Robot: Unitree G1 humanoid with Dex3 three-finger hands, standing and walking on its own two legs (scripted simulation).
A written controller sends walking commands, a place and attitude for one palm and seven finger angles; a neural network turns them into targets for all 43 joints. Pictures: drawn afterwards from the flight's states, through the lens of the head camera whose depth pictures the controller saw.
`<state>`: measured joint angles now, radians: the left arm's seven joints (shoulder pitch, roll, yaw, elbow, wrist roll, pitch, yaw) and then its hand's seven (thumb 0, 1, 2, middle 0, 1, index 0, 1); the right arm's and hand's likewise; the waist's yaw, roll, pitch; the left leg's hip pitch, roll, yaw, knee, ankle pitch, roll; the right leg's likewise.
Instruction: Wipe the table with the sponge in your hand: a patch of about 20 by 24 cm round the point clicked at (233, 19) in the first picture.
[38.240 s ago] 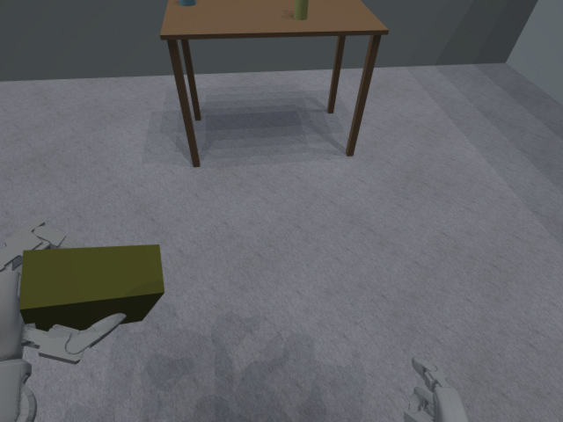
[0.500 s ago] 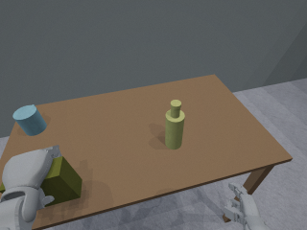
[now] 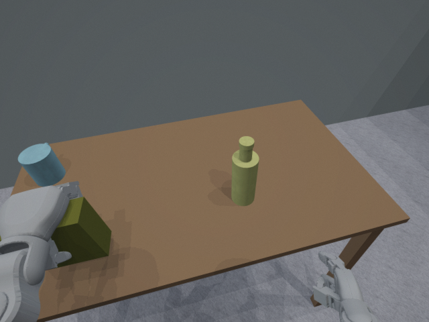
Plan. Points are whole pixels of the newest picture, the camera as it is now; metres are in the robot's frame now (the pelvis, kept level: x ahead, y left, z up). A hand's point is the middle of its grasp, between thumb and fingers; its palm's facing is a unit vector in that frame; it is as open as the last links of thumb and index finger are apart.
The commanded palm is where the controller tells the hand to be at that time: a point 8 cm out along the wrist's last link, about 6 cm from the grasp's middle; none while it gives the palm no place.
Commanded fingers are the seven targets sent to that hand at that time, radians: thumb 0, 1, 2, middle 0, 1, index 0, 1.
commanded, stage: lift the sponge slowly off the table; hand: left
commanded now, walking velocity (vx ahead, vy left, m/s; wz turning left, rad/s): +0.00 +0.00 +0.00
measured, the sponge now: (65, 241) +0.20 +0.32 +0.06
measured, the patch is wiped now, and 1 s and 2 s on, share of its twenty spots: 1.00 1.00 1.00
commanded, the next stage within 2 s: bring the sponge back beside the body in 0.14 s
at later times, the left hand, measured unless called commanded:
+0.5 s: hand (57, 228) +0.20 +0.31 +0.11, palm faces +0.06 -0.09 -0.99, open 9.6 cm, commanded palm +0.17 +0.30 +0.18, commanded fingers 0.00 0.10 1.30 -1.20 -1.60 -1.20 -1.60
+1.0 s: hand (66, 234) +0.19 +0.29 +0.11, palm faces +0.06 -0.10 -0.99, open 9.6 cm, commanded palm +0.16 +0.28 +0.18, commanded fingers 0.00 0.10 1.30 -1.20 -1.60 -1.20 -1.60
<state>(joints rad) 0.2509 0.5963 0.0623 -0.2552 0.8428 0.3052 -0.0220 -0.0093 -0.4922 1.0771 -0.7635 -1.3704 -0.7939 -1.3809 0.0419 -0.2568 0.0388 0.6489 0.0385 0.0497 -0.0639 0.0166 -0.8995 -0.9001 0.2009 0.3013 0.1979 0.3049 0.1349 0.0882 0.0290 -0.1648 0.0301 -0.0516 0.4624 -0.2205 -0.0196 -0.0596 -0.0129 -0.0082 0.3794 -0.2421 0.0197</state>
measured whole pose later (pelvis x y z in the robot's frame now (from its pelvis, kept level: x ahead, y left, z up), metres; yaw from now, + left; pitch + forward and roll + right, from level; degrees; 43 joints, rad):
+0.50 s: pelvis +0.00 +0.00 +0.00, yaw +0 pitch -4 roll -1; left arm 0.30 0.59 0.06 -0.33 0.83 0.33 -0.02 -0.01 -0.49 1.08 -0.76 -1.37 -0.79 -1.38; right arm 0.06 -0.26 0.04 0.63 0.04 0.06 -0.05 0.02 -0.90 -0.90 0.20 0.30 0.21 0.32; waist 0.14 0.09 0.02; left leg -0.17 0.03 -0.05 0.47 -0.23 -0.02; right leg -0.06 -0.01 -0.01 0.39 -0.25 0.02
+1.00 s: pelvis +0.00 -0.01 +0.00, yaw +0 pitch -5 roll -1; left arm 0.29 0.56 0.01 -0.34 0.85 0.39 -0.02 -0.01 -0.49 1.08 -0.76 -1.37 -0.79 -1.38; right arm 0.04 -0.26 0.05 0.64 0.04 0.07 -0.05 0.02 -0.90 -0.90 0.20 0.30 0.20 0.30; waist 0.14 0.10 0.02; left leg -0.16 0.04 -0.05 0.46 -0.22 -0.03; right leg -0.07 0.00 -0.01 0.41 -0.25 0.01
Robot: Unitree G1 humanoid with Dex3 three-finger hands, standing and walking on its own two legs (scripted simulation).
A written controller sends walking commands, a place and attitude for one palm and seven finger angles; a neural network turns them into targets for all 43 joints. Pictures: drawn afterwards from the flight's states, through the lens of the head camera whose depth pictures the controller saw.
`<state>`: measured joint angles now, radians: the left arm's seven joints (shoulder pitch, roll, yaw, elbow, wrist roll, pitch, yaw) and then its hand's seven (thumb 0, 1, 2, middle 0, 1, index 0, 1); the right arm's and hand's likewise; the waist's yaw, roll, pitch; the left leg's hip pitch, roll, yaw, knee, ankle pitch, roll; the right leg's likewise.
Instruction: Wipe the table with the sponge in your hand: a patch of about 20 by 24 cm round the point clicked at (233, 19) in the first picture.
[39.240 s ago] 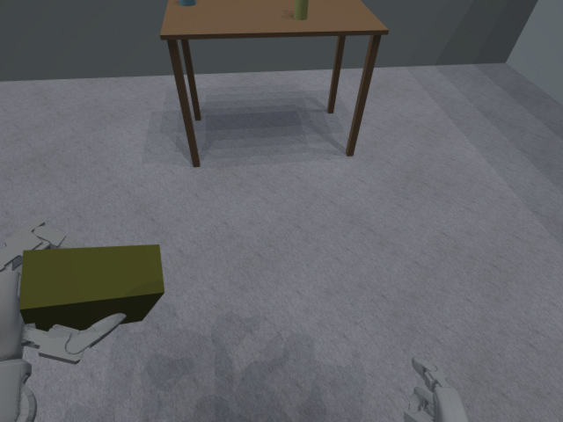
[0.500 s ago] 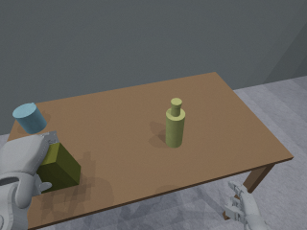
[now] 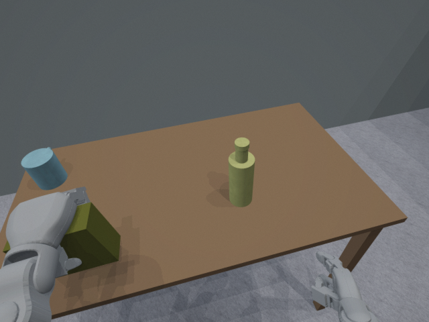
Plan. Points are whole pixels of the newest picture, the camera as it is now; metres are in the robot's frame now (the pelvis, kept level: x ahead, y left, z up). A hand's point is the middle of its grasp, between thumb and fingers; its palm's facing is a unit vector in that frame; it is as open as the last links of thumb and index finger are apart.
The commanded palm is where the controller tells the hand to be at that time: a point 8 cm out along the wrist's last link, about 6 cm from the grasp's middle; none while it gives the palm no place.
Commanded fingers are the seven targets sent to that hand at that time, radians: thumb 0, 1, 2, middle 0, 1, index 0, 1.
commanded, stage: bring the sponge back beside the body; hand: left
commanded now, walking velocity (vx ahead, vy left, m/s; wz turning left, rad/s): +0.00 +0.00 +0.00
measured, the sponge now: (75, 247) +0.19 +0.30 +0.06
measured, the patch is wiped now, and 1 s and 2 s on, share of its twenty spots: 1.00 1.00 1.00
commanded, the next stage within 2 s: step back with the hand held close in 0.82 s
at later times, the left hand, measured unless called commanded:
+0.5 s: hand (77, 233) +0.19 +0.28 +0.10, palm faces +0.08 -0.13 -0.99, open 9.6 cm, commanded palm +0.16 +0.28 +0.18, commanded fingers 0.00 0.10 1.30 -1.20 -1.60 -1.20 -1.60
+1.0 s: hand (88, 229) +0.21 +0.26 +0.11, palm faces +0.17 -0.46 -0.87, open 9.6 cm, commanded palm +0.16 +0.28 +0.17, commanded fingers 0.00 0.10 1.30 -1.20 -1.60 -1.20 -1.60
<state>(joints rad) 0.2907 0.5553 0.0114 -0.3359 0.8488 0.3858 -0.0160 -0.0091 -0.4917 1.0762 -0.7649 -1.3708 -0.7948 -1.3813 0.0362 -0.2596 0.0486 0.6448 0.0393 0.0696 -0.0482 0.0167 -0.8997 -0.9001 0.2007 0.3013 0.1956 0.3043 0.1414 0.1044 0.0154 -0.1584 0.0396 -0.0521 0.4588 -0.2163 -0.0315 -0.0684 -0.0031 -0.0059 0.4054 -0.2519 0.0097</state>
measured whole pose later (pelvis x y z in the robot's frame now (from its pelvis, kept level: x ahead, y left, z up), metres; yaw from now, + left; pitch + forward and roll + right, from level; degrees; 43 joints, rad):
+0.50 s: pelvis +0.00 +0.00 +0.00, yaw -1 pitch -5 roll -1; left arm 0.30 0.52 -0.03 -0.38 0.86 0.41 -0.01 -0.01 -0.49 1.08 -0.77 -1.37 -0.79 -1.38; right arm 0.03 -0.26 0.05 0.65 0.03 0.07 -0.04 0.02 -0.90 -0.90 0.20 0.30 0.20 0.31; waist 0.14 0.10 0.01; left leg -0.15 0.04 -0.04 0.45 -0.22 -0.03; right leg -0.07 0.00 0.00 0.41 -0.26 0.01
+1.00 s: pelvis +0.00 +0.00 +0.00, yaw -1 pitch -4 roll -1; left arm 0.30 0.48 0.08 -0.37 0.49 0.32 0.02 -0.01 -0.49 1.07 -0.76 -1.37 -0.79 -1.38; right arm 0.05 -0.26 0.06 0.58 0.04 0.08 -0.04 0.02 -0.90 -0.90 0.20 0.30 0.20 0.31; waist 0.14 0.11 0.03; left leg -0.17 0.05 -0.04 0.48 -0.23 -0.02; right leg -0.09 0.01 0.01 0.41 -0.25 0.01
